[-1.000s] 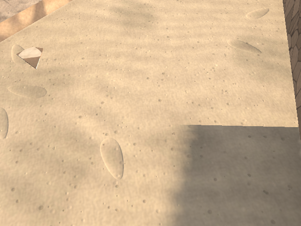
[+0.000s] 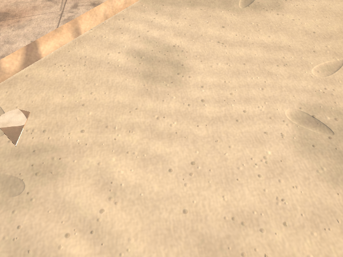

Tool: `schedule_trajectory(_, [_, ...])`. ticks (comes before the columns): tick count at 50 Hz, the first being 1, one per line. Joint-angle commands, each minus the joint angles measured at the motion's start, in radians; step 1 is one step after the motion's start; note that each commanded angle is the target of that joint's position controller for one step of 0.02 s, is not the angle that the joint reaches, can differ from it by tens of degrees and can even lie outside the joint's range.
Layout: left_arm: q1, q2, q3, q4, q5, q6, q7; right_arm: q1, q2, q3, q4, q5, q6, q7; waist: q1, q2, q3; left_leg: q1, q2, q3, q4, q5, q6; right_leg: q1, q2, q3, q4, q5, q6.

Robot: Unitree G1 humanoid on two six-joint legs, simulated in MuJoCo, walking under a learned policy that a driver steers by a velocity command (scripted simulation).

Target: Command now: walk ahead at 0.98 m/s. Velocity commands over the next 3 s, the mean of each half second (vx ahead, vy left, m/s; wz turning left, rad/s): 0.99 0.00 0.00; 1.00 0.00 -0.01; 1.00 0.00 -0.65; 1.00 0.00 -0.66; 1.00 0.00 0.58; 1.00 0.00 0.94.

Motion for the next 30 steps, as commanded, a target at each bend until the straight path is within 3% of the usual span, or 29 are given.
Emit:
schedule_trajectory(1, [-0.024, 0.117, 0.005, -0.066, -0.014, -0.035, 0.010, -0.136, -0.012, 0.018, -0.083, 0.016, -0.010, 0.010, -0.025, -0.043, 0.174, 0.240, -0.068, 0.092, -0.222, 0.157, 0.017, -0.263, -0.242, 0.095, -0.229, 0.579, -0.059])
schedule_trajectory(3, [0.000, 0.146, 0.003, -0.057, -0.008, -0.031, 0.018, -0.159, -0.042, 0.013, -0.090, 0.018, -0.011, 0.001, -0.027, -0.057, 0.143, 0.253, -0.119, 0.117, -0.312, 0.134, 0.041, -0.070, -0.259, 0.059, -0.173, 0.873, -0.043])
schedule_trajectory(5, [0.008, 0.193, 0.009, -0.051, 0.012, -0.015, 0.034, -0.099, -0.086, -0.001, -0.080, 0.015, -0.010, -0.014, -0.072, -0.122, 0.051, 0.333, -0.198, 0.134, -0.330, -0.002, 0.061, 0.083, -0.293, 0.048, 0.004, 1.259, -0.026])
schedule_trajectory(6, [-0.004, 0.218, 0.015, -0.046, 0.027, -0.001, 0.045, 0.022, -0.119, -0.015, -0.052, 0.016, -0.010, -0.026, -0.138, -0.150, -0.021, 0.447, -0.222, 0.111, -0.335, -0.073, 0.077, 0.112, -0.312, 0.051, 0.171, 1.354, -0.023])
schedule_trajectory(7, [-0.035, 0.239, 0.023, -0.049, 0.039, 0.015, 0.054, 0.211, -0.157, -0.035, 0.006, 0.017, -0.008, -0.041, -0.224, -0.166, -0.117, 0.623, -0.231, 0.091, -0.348, -0.138, 0.095, 0.091, -0.320, 0.045, 0.401, 1.346, -0.027])
schedule_trajectory(8, [-0.083, 0.236, 0.026, -0.061, 0.042, 0.024, 0.055, 0.402, -0.200, -0.057, 0.063, 0.005, -0.004, -0.059, -0.316, -0.148, -0.192, 0.849, -0.173, 0.043, -0.367, -0.202, 0.118, -0.053, -0.287, 0.028, 0.686, 1.156, -0.033])
schedule_trajectory(9, [-0.090, 0.125, 0.006, -0.095, 0.047, 0.015, 0.043, 0.532, -0.282, -0.080, 0.088, -0.013, 0.001, -0.073, -0.307, 0.025, -0.282, 1.068, 0.067, -0.219, -0.299, -0.426, 0.130, -0.312, -0.178, 0.038, 1.076, 0.438, -0.051])
schedule_trajectory(10, [0.062, 0.028, -0.013, -0.127, -0.041, -0.004, 0.017, 0.460, -0.288, -0.087, 0.086, -0.028, -0.001, -0.055, -0.146, 0.317, -0.394, 1.297, 0.267, -0.854, -0.540, -0.634, 0.279, -0.716, -0.018, 0.173, 1.382, -0.167, -0.018])
schedule_trajectory(11, [-0.083, 0.125, -0.001, -0.145, -0.026, -0.007, 0.030, 0.354, -0.201, -0.081, 0.076, -0.009, -0.004, -0.040, -0.156, 0.091, -0.235, 1.176, 0.198, -0.766, -0.627, -0.660, 0.231, -0.824, -0.116, 0.196, 1.346, -0.043, -0.053])
schedule_trajectory(12, [-0.192, 0.136, 0.004, -0.173, -0.019, -0.008, 0.027, 0.302, -0.139, -0.066, 0.084, -0.001, -0.016, -0.035, -0.142, -0.004, -0.112, 1.009, 0.168, -0.599, -0.643, -0.534, 0.209, -0.820, -0.149, 0.181, 1.278, 0.041, -0.054])
schedule_trajectory(13, [-0.220, 0.109, -0.002, -0.179, -0.007, -0.005, 0.023, 0.278, -0.092, -0.055, 0.101, -0.010, -0.024, -0.031, -0.099, -0.090, -0.039, 0.867, 0.130, -0.495, -0.669, -0.427, 0.184, -0.777, -0.180, 0.184, 1.220, 0.060, -0.051])
schedule_trajectory(15, [-0.209, 0.054, -0.015, -0.190, 0.031, 0.027, -0.002, 0.285, -0.053, -0.036, 0.134, 0.001, -0.039, -0.042, -0.026, -0.055, 0.013, 0.678, 0.058, -0.353, -0.717, -0.393, 0.138, -0.696, -0.225, 0.187, 1.135, 0.063, -0.026])
schedule_trajectory(16, [-0.224, 0.040, -0.019, -0.200, 0.037, 0.039, -0.012, 0.302, -0.052, -0.033, 0.149, 0.013, -0.049, -0.045, -0.013, -0.029, 0.043, 0.640, 0.038, -0.314, -0.744, -0.376, 0.130, -0.707, -0.240, 0.176, 1.103, 0.061, -0.011])
schedule_trajectory(18, [-0.328, 0.049, -0.024, -0.246, 0.045, 0.050, -0.025, 0.331, -0.080, -0.035, 0.162, 0.028, -0.062, -0.043, -0.014, -0.016, 0.106, 0.593, 0.009, -0.230, -0.799, -0.281, 0.123, -0.783, -0.268, 0.128, 1.016, 0.119, 0.016])
schedule_trajectory(20, [-0.471, 0.063, -0.032, -0.305, 0.043, 0.047, -0.030, 0.370, -0.093, -0.033, 0.164, 0.031, -0.069, -0.035, -0.044, -0.015, 0.153, 0.565, -0.037, -0.139, -0.836, -0.088, 0.115, -0.803, -0.268, 0.063, 0.838, 0.243, 0.029])
schedule_trajectory(22, [-0.566, 0.056, -0.046, -0.336, 0.032, 0.036, -0.039, 0.394, -0.094, -0.030, 0.166, 0.040, -0.077, -0.033, -0.066, -0.026, 0.167, 0.531, -0.077, -0.063, -0.854, 0.093, 0.085, -0.688, -0.236, 0.003, 0.602, 0.398, 0.026])
schedule_trajectory(23, [-0.606, 0.048, -0.052, -0.350, 0.024, 0.033, -0.044, 0.423, -0.115, -0.032, 0.173, 0.046, -0.082, -0.036, -0.080, -0.014, 0.166, 0.540, -0.058, -0.060, -0.894, 0.164, 0.080, -0.622, -0.215, -0.023, 0.518, 0.460, 0.014])
schedule_trajectory(25, [-0.648, 0.068, -0.052, -0.363, 0.012, 0.032, -0.040, 0.462, -0.150, -0.034, 0.188, 0.047, -0.084, -0.042, -0.096, 0.009, 0.161, 0.681, -0.025, -0.042, -0.916, 0.332, 0.065, -0.596, -0.183, -0.039, 0.412, 0.522, -0.009])
schedule_trajectory(27, [-0.634, 0.112, -0.040, -0.361, 0.020, 0.032, -0.028, 0.476, -0.179, -0.034, 0.194, 0.037, -0.074, -0.051, -0.079, 0.037, 0.103, 0.869, -0.004, -0.010, -0.820, 0.675, 0.048, -0.575, -0.118, -0.068, 0.362, 0.452, -0.035])
schedule_trajectory(28, [-0.592, 0.133, -0.031, -0.353, 0.024, 0.032, -0.020, 0.476, -0.201, -0.037, 0.196, 0.026, -0.065, -0.059, -0.050, 0.076, 0.053, 0.934, 0.016, -0.006, -0.724, 0.847, 0.040, -0.527, -0.082, -0.070, 0.359, 0.376, -0.046])
schedule_trajectory(29, [-0.482, 0.165, -0.017, -0.328, 0.023, 0.033, -0.010, 0.466, -0.223, -0.042, 0.199, 0.011, -0.051, -0.070, 0.013, 0.107, -0.020, 0.964, 0.033, -0.006, -0.568, 0.952, 0.036, -0.418, -0.054, -0.051, 0.362, 0.303, -0.061])
schedule_trajectory(30, [-0.293, 0.203, 0.003, -0.270, 0.021, 0.035, 0.006, 0.437, -0.243, -0.048, 0.197, -0.001, -0.034, -0.080, 0.103, 0.123, -0.115, 0.940, 0.044, -0.003, -0.345, 0.961, 0.036, -0.241, -0.040, -0.029, 0.365, 0.232, -0.077])
Next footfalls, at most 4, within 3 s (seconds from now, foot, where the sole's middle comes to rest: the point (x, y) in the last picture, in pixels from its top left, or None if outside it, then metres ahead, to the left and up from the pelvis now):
0.16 left None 0.38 0.08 -0.77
0.62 right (205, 182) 0.83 -0.08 -0.77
1.08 left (174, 107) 1.29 0.08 -0.77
1.54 right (216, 64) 1.67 -0.15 -0.77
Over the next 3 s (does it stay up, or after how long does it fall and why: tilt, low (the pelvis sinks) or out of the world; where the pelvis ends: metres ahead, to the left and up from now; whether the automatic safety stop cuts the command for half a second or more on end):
stays up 2.71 -0.59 -0.01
